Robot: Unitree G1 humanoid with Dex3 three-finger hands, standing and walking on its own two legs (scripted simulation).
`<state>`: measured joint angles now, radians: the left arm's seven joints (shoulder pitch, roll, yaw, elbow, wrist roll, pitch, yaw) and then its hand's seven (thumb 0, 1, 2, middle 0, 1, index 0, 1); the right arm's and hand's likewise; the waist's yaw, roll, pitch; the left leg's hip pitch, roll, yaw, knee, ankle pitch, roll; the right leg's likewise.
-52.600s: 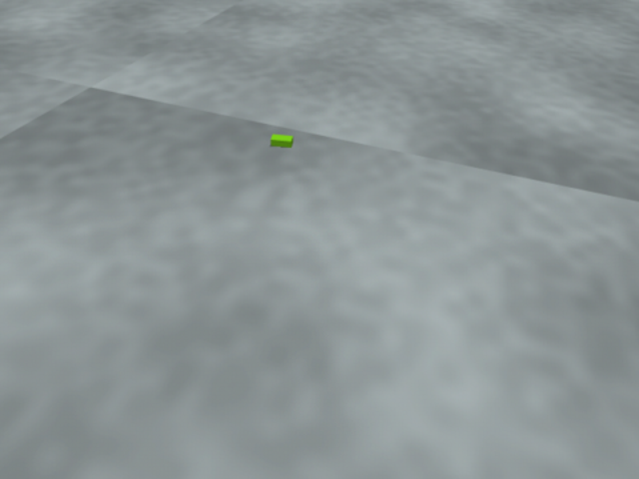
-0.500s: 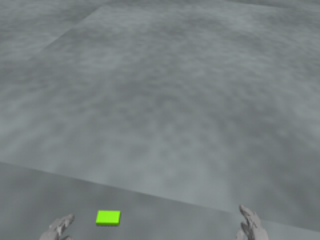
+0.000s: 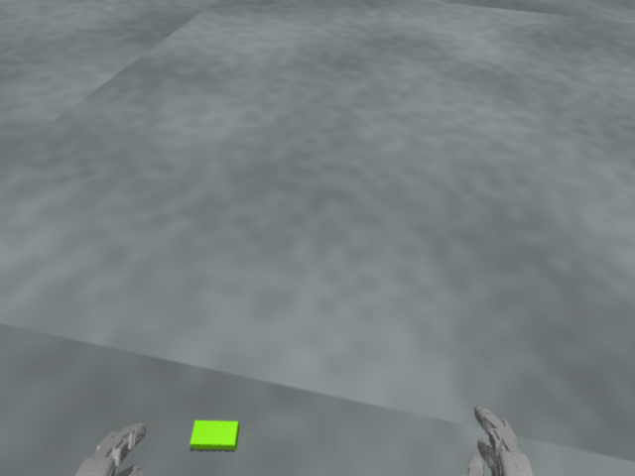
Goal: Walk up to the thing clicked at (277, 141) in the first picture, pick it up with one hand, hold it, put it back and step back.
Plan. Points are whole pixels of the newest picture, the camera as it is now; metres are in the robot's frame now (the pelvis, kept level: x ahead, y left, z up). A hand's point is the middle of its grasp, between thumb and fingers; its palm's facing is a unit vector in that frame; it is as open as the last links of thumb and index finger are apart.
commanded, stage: home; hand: left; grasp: from above
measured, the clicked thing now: (215, 434) +0.43 +0.24 -0.69
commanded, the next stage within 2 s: stand in 0.06 s
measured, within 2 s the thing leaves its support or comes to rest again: neither
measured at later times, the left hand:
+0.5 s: hand out of the picture +0.08 +0.25 -0.11, palm faces +0.04 -0.94 -0.34, open 7.4 cm
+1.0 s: hand out of the picture +0.01 +0.24 -0.10, palm faces +0.05 -0.94 -0.35, open 7.4 cm
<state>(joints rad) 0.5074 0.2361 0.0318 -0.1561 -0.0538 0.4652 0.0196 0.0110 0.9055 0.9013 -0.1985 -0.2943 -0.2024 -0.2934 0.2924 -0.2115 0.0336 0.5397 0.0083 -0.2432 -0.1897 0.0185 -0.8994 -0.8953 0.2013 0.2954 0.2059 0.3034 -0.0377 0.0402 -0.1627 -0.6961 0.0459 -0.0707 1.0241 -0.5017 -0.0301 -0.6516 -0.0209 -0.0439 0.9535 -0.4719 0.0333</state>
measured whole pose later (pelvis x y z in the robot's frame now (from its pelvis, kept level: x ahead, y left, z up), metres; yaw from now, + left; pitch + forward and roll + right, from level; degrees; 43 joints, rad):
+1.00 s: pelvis -0.02 +0.00 +0.06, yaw +2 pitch -5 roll +0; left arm 0.20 0.30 0.03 1.11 0.03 0.00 0.03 0.01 0.91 0.90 -0.20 -0.30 -0.20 -0.30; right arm 0.16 -0.29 -0.03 1.09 -0.02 0.01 -0.02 0.01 -0.90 -0.90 0.20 0.30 0.20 0.30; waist 0.02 0.02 0.07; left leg -0.15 0.01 -0.05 0.44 -0.21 -0.02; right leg -0.12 -0.06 -0.05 0.42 -0.21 0.04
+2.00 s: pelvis +0.00 -0.01 +0.07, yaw +1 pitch -3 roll +0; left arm 0.11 0.32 0.03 1.15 0.02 0.00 0.00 0.00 0.91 0.90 -0.20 -0.30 -0.20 -0.30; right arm 0.11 -0.33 0.00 1.13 -0.01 0.00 -0.01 0.01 -0.90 -0.90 0.20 0.30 0.20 0.30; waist 0.01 0.01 0.07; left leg -0.11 0.03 -0.05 0.35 -0.19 -0.04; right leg -0.09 -0.04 -0.05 0.34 -0.19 0.02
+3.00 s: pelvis -0.03 +0.03 +0.04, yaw +2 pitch -1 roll +0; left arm 0.01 0.40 0.07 0.95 0.01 0.05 0.02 0.01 0.90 0.90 -0.20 -0.30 -0.21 -0.30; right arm 0.12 -0.39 -0.06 0.99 -0.01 0.03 0.01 0.01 -0.91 -0.90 0.20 0.29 0.20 0.30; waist -0.02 -0.04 0.19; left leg -0.29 -0.04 -0.01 0.67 -0.36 0.04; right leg -0.37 -0.06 0.05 0.75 -0.39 0.01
